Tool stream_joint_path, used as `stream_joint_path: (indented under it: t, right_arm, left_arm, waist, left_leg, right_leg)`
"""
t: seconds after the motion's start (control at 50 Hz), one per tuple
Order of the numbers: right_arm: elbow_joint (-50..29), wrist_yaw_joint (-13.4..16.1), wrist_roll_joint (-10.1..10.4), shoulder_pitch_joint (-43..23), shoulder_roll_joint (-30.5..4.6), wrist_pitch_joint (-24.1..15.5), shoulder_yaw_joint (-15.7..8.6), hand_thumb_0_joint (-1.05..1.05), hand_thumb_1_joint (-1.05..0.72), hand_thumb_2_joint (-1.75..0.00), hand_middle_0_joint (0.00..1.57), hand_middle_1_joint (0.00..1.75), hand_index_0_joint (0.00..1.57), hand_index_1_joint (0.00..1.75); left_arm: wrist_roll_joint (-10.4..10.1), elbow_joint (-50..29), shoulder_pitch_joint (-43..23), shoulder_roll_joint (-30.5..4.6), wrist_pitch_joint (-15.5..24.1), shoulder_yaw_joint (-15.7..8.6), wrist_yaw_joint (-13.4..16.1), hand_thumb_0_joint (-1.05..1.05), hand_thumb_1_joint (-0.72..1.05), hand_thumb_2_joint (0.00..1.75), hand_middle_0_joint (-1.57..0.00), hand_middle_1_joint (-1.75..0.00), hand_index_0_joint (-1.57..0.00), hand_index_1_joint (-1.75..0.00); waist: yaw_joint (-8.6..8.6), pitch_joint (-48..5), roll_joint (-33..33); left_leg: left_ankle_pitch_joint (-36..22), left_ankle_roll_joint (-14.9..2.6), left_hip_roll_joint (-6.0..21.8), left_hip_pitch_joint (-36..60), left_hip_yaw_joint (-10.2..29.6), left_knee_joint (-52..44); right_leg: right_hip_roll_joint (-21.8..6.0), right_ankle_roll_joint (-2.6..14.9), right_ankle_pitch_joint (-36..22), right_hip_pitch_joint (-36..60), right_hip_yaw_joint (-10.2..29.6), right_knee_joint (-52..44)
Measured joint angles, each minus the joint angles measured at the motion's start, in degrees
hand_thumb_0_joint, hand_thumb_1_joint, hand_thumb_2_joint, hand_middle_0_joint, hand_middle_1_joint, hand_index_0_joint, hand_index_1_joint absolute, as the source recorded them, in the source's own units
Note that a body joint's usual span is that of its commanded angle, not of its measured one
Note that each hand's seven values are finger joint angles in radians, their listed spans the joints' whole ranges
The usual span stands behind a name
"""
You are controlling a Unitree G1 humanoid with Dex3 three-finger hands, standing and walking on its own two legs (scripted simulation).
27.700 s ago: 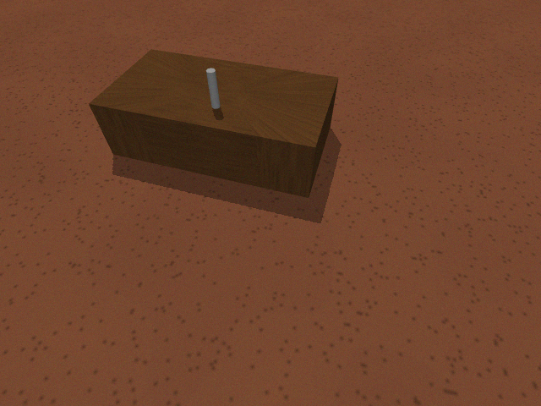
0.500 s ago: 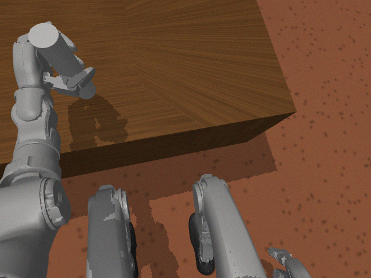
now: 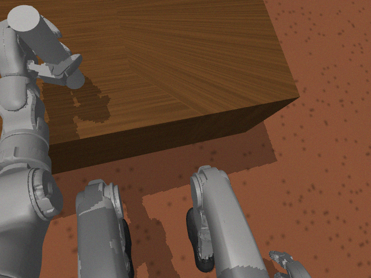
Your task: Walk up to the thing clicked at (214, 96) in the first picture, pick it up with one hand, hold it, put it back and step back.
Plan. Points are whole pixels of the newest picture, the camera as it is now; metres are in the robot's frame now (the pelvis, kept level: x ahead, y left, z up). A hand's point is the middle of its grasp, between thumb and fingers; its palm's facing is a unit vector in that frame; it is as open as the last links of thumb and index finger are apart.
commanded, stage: lower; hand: left
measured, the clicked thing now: (55, 56) +0.53 +0.19 +0.01
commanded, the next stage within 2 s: loosen in 0.02 s
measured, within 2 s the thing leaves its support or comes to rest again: neither
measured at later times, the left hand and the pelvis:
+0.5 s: hand (56, 51) +0.55 +0.19 +0.00, palm faces +0.07 -1.00 -0.01, open 11.1 cm; pelvis +0.00 +0.00 -0.01, yaw +0 degrees
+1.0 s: hand (47, 48) +0.55 +0.20 +0.01, palm faces +0.08 -1.00 -0.03, open 17.0 cm; pelvis +0.00 +0.00 -0.01, yaw +0 degrees
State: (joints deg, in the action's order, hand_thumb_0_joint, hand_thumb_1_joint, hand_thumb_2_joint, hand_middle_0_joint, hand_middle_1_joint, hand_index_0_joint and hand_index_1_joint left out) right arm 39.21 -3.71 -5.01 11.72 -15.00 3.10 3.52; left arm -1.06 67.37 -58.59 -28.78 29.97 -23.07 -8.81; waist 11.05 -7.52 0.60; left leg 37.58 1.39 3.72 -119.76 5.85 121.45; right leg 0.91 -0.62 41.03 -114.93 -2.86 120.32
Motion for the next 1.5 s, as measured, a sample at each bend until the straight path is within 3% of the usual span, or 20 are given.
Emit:
stream_joint_path:
  t: [0.2, 0.34, 0.58, 0.92, 1.1, 1.3, 1.38, 1.5]
  right_arm:
    - [-0.20, -0.01, -0.03, -0.62, -0.23, 0.49, 0.33, 0.00, -0.91, -0.90, 0.20, 0.30, 0.20, 0.30]
    - [-0.74, 0.08, 0.06, -0.97, 0.08, 0.55, 0.52, 0.00, -0.92, -0.90, 0.20, 0.30, 0.20, 0.30]
    - [-0.38, 0.16, 0.38, -0.58, 0.13, 0.85, 0.23, 0.00, -0.93, -0.90, 0.20, 0.30, 0.20, 0.30]
    - [-0.64, -0.01, 0.51, -0.81, -0.19, 0.84, -0.18, 0.00, -0.93, -0.90, 0.20, 0.30, 0.20, 0.30]
    - [-1.01, 1.31, 1.71, -0.38, 0.43, 1.86, -0.88, 0.00, -0.92, -0.90, 0.20, 0.30, 0.20, 0.30]
    - [-1.35, 3.11, 3.74, 1.31, -0.13, 0.58, -0.41, 0.00, -0.91, -0.90, 0.20, 0.30, 0.20, 0.30]
    - [-2.29, 3.20, 3.99, 1.37, -0.11, 2.21, -0.72, 0.00, -0.90, -0.90, 0.20, 0.30, 0.20, 0.30]
    - [-3.22, 3.14, 4.46, 2.16, 0.39, 3.83, -0.70, 0.00, -0.91, -0.91, 0.20, 0.30, 0.20, 0.30]
  left_arm:
    - [-0.23, 1.14, -1.33, -0.47, 0.05, 0.22, -0.16, -0.02, -0.29, 1.08, -0.99, -1.24, -1.05, -1.26]
    - [-0.26, 0.93, -1.51, -0.95, -0.50, 0.22, -0.17, -0.01, -0.24, 0.86, -1.01, -1.06, -1.05, -1.06]
    - [-0.59, -2.83, -0.19, 0.14, -1.78, 0.48, 0.35, 0.00, -0.41, 0.36, -0.69, -0.54, -0.69, -0.55]
    - [-0.24, -3.45, 0.88, 0.38, -1.70, 0.20, 0.19, -0.01, -0.56, 0.06, -0.29, -0.14, -0.27, -0.16]
    - [-0.45, -7.95, 1.66, -2.56, -5.49, -2.49, -0.27, -0.01, -0.59, 0.04, -0.16, -0.08, -0.15, -0.10]
    - [-2.38, -2.67, -2.47, -8.75, -10.58, -1.94, -4.72, -0.01, -0.60, 0.02, -0.11, -0.05, -0.11, -0.05]
    - [3.43, -2.20, -3.14, -10.15, -15.22, 0.09, -2.16, -0.01, -0.57, 0.03, -0.09, -0.05, -0.09, -0.05]
    - [8.33, -1.44, 0.78, -11.04, -20.99, -0.78, 2.92, -0.01, -0.55, 0.06, -0.08, -0.06, -0.08, -0.07]
  waist:
    - [-0.20, 0.12, 0.19]
    - [0.09, 0.48, 0.07]
    - [-0.18, 0.66, 0.03]
    - [-0.04, 0.56, 0.13]
    - [-0.44, -0.18, 0.91]
    - [-0.92, -1.83, 1.44]
    - [-0.84, -0.73, 1.13]
    - [-0.19, -0.33, 1.23]
  left_leg:
    - [-0.12, 0.01, -0.21, -1.24, 0.37, 1.60]
    - [-0.27, 0.03, -0.24, -1.89, 0.53, 2.18]
    - [0.42, -0.01, -0.17, -1.44, 0.51, 1.86]
    - [0.40, -0.17, -0.29, -0.97, 0.48, 1.51]
    - [0.14, -0.21, -0.18, 1.25, -0.25, -0.91]
    - [-0.95, -0.42, 0.18, 9.15, -0.92, -9.73]
    - [-1.92, -0.47, 0.36, 14.34, -1.18, -14.79]
    - [-3.87, -0.60, 0.88, 24.23, -1.62, -24.64]
  right_leg:
    - [-0.06, -0.02, 0.00, -1.03, -0.22, 1.52]
    - [-0.03, -0.03, -0.15, -1.63, -0.31, 2.05]
    - [0.02, -0.10, 0.44, -1.12, -0.32, 1.58]
    - [-0.08, -0.24, 0.44, -0.47, -0.32, 1.09]
    - [-0.14, -0.23, 0.16, 1.32, 0.19, -0.97]
    - [-0.11, -0.12, -1.46, 9.02, 0.16, -10.10]
    - [-0.04, -0.16, -2.74, 14.20, 0.08, -15.48]
    - [0.32, -0.17, -5.43, 24.09, -0.07, -26.05]
